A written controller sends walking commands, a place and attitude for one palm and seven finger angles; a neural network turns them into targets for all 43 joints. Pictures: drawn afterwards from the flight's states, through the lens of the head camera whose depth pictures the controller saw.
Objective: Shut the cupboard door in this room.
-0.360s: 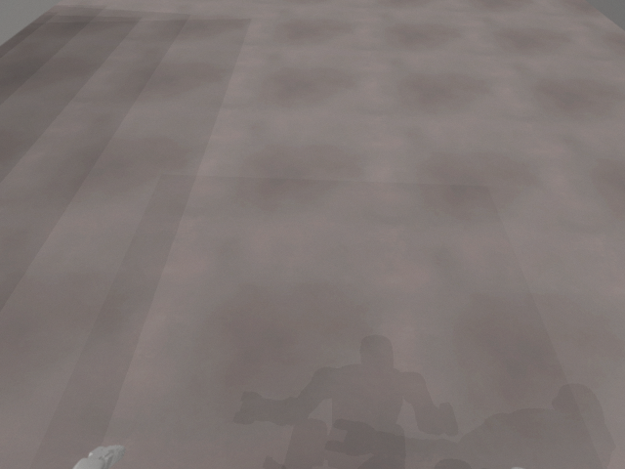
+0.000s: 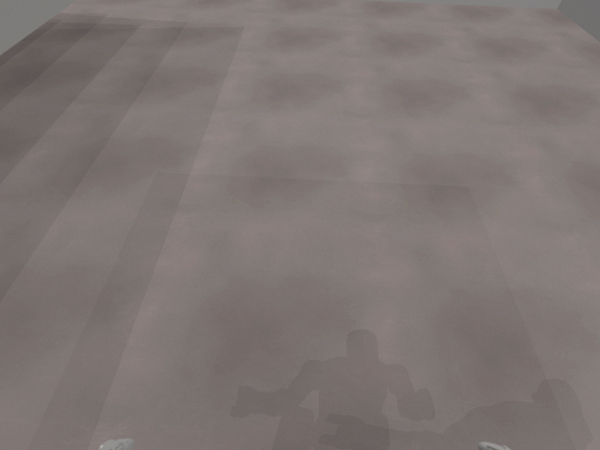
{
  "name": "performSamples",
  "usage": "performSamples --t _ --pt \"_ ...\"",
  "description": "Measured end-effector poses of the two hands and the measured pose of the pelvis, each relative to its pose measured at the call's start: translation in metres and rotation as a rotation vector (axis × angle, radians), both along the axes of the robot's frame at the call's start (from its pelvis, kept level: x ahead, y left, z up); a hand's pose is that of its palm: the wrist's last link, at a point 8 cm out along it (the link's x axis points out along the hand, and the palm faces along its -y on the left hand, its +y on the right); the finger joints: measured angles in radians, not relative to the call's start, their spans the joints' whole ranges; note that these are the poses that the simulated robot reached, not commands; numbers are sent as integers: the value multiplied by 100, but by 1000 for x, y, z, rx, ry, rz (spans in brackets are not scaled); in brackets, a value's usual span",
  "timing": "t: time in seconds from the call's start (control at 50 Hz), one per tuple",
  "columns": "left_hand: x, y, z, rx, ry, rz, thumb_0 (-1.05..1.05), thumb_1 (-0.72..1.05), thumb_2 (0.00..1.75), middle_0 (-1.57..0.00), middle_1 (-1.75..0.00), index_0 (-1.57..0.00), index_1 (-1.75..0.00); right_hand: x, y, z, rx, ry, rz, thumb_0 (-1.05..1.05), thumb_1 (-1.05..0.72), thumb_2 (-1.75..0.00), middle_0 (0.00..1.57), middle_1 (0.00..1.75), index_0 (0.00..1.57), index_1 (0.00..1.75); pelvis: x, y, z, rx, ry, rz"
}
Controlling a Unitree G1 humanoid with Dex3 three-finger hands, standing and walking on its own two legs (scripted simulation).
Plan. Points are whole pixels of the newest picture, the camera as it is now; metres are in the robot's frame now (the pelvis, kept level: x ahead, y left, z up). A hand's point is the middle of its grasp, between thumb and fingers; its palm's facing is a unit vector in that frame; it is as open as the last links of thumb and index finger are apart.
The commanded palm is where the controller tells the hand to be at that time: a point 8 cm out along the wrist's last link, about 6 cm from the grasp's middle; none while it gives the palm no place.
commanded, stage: stand and wait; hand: left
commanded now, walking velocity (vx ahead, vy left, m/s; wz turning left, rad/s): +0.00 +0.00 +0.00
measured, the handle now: out of the picture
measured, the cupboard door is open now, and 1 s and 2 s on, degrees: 88 88 88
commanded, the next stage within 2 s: turn or walk to find it in 0.54 s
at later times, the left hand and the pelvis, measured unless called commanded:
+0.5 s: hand out of the picture +0.06 +0.24 -0.15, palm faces -0.03 -0.94 -0.34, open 7.4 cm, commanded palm none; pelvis -0.02 -0.01 +0.00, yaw +0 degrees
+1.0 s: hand out of the picture +0.00 +0.21 -0.18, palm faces +0.09 -0.96 -0.25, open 7.4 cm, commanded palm none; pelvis -0.05 +0.00 -0.01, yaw +6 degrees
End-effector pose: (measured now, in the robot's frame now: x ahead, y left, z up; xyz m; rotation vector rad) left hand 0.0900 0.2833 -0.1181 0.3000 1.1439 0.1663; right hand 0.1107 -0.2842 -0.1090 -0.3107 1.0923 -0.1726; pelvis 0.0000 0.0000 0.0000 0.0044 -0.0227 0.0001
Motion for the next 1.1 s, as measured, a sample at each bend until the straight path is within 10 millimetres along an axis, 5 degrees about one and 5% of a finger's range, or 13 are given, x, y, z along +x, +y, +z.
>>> performSamples --t 0.32,0.68,0.94,1.1 --pt "-34 3 2 25 71 18 1 90 90 -20 -30 -20 -30 -54 -21 -5 -18 111 -49 1 -91 -90 20 30 20 30 -13 -8 3 0 -13 -3" --pt "-39 -6 3 18 40 21 1 90 90 -20 -30 -21 -30 -70 -20 -9 1 122 -43 1 -91 -90 20 30 20 30 -28 -12 2 0 -10 15" --pt "-87 -27 -33 -78 95 122 1 90 90 -20 -30 -20 -30 -89 34 -33 78 193 3 1 -91 -90 20 30 20 30 -40 -1 -14 -5 18 89" --pt "-111 -41 -21 -74 72 208 1 90 90 -20 -30 -20 -30 -101 42 -36 121 222 40 1 -91 -90 20 30 20 30 -55 -15 -7 -21 31 157"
